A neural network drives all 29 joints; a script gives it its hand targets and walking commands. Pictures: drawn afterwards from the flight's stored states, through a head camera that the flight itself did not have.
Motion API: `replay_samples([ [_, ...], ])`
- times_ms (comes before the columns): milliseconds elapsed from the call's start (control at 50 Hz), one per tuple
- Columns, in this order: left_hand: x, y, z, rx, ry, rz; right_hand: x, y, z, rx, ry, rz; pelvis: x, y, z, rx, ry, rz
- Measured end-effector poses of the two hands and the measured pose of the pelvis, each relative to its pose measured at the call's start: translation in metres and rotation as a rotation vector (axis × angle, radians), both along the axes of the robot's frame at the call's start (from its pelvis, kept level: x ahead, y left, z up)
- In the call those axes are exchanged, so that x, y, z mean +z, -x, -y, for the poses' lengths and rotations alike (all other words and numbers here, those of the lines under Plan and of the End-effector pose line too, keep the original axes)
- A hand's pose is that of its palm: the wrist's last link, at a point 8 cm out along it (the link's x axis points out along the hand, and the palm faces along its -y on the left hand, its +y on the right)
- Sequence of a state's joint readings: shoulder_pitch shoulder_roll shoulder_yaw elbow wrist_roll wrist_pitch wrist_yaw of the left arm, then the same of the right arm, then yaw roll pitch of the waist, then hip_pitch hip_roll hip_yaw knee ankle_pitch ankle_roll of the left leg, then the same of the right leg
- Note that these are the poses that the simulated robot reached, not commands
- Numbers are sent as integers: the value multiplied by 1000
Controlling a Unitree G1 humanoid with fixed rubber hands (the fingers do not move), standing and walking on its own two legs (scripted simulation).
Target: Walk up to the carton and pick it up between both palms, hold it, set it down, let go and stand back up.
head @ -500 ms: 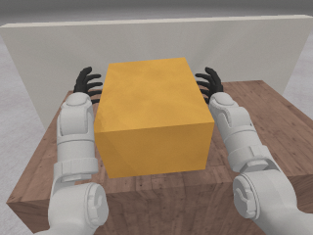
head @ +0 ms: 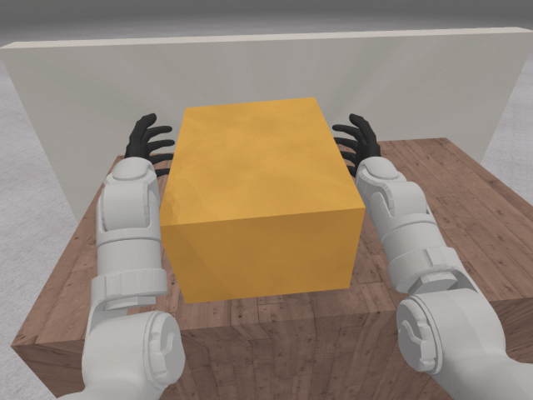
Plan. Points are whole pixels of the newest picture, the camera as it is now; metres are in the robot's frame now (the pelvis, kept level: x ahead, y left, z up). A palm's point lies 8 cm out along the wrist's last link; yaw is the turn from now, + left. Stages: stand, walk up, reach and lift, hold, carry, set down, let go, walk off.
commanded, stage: hold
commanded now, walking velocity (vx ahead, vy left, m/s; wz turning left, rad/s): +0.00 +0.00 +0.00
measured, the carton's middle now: (258, 187) +0.41 +0.01 +0.18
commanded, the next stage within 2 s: set down in 1.04 s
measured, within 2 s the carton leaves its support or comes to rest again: neither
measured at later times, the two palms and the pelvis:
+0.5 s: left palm (140, 167) +0.37 +0.18 +0.25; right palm (365, 165) +0.38 -0.15 +0.23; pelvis +0.00 +0.00 +0.00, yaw +0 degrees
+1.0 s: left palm (141, 168) +0.37 +0.18 +0.25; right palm (365, 165) +0.38 -0.15 +0.23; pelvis +0.00 +0.00 +0.00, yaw +0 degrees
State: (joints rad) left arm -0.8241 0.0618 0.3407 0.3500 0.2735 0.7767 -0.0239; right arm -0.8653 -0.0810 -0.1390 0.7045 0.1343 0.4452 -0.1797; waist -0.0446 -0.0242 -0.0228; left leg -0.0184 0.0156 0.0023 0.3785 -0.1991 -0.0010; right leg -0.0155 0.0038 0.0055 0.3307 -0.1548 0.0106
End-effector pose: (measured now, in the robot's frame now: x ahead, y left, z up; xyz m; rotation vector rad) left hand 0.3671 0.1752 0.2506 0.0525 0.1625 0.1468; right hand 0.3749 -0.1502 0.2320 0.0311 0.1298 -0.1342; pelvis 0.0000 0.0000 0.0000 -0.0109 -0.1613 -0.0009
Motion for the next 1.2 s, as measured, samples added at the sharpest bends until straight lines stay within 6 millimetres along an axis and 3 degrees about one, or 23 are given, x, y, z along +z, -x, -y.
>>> replay_samples([
  [1060, -2, -1, 0, 1, 4, -7, -2, -1, 0, 0, -1, -5, 0, 0, 0, 1, 0, -1],
  [1200, 9, 1, -3, 1, 2, 33, 6, -1, -3, 6, 14, 32, 0, 0, 0, 1, 0, -1],
])
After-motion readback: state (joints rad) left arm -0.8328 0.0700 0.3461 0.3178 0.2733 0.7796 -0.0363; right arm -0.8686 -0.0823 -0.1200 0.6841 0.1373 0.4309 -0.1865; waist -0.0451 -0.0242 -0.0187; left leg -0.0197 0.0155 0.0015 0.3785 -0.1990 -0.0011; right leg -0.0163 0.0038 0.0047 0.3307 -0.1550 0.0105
